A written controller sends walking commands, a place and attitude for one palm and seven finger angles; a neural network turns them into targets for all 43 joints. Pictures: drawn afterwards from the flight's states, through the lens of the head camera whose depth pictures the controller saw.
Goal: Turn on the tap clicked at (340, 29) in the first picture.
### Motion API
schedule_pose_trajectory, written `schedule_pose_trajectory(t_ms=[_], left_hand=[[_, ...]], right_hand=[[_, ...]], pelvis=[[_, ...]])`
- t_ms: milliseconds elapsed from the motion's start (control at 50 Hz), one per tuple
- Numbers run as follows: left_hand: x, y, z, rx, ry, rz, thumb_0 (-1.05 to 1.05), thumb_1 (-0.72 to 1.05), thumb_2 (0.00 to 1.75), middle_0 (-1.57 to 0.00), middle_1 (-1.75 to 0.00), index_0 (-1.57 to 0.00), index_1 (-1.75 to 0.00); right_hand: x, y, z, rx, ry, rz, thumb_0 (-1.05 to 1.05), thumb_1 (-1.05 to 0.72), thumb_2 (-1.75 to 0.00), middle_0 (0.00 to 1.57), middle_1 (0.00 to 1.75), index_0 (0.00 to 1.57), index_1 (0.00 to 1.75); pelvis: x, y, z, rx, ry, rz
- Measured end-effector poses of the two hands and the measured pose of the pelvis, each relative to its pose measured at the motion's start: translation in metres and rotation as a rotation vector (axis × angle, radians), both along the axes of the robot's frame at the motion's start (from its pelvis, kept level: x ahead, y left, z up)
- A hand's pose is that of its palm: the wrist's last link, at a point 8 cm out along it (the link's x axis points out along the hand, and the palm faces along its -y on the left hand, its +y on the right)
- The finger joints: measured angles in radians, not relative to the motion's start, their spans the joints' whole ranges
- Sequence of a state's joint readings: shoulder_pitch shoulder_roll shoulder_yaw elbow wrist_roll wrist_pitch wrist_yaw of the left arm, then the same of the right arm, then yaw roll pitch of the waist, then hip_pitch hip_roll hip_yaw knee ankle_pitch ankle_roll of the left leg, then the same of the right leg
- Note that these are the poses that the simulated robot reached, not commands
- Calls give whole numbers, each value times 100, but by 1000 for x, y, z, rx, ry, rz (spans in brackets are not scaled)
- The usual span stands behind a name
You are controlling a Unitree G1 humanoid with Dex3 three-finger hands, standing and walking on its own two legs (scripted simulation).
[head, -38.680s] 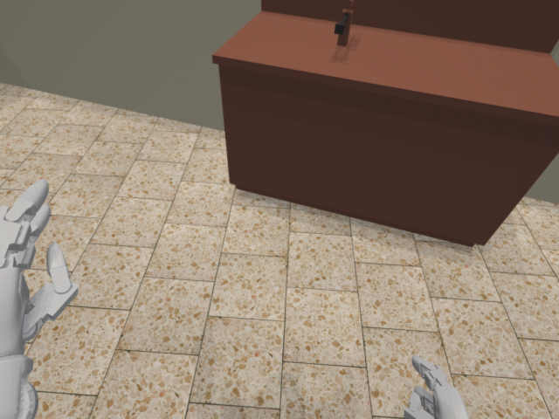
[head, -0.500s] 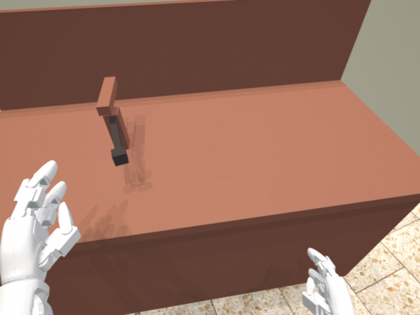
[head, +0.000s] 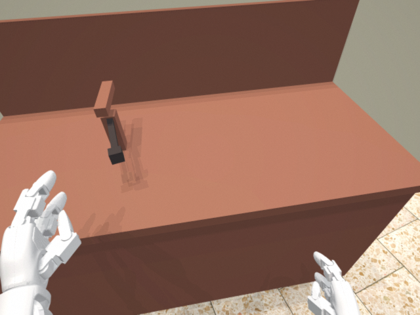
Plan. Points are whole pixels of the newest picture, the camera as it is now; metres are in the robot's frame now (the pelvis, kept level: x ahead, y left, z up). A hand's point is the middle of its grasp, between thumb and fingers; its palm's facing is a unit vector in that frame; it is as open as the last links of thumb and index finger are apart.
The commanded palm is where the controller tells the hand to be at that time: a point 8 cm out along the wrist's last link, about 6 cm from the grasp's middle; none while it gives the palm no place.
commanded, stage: turn the palm inward beside the body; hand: left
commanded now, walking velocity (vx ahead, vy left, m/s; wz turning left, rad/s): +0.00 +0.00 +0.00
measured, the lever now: (116, 155) +0.40 +0.27 +0.10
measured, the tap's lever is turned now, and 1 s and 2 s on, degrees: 12 12 12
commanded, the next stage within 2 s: reach beside the lever's end, fingers flat in 0.22 s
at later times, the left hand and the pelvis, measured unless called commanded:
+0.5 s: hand (82, 225) +0.20 +0.23 +0.14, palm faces +0.47 -0.87 -0.13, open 7.4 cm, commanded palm +0.16 +0.28 +0.14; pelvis +0.02 -0.01 +0.00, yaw +0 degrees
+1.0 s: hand (81, 202) +0.25 +0.26 +0.13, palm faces +0.49 -0.87 -0.11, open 7.5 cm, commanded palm +0.21 +0.30 +0.12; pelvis +0.02 +0.00 +0.01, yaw +0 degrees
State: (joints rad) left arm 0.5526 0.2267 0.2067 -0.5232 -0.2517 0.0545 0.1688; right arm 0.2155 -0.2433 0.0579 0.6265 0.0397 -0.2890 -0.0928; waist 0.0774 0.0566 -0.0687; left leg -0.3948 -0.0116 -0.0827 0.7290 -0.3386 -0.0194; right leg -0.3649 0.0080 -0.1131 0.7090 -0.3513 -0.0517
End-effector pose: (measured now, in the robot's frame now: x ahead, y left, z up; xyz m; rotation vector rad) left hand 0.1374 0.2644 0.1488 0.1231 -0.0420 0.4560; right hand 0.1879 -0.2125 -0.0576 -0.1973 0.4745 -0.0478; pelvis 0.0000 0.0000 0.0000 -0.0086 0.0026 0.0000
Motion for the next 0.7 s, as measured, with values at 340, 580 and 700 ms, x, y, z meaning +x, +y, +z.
schedule_pose_trajectory(t_ms=[340,580,700], left_hand=[[13,-12,2,8,5,3,1,90,89,-20,-30,-20,-30],[27,11,-7,9,19,52,1,90,89,-20,-30,-20,-30],[39,14,-7,5,4,30,2,90,90,-20,-30,-20,-30]], right_hand=[[15,-12,-4,5,6,7,1,-90,-90,20,30,21,30],[19,-20,-8,-10,44,-15,1,-90,-90,20,30,21,30],[16,-20,-8,-17,47,-28,1,-90,-90,20,30,21,30]], pelvis=[[15,-11,0,5,20,5],[23,-13,2,6,33,4],[23,-9,3,5,34,4]])
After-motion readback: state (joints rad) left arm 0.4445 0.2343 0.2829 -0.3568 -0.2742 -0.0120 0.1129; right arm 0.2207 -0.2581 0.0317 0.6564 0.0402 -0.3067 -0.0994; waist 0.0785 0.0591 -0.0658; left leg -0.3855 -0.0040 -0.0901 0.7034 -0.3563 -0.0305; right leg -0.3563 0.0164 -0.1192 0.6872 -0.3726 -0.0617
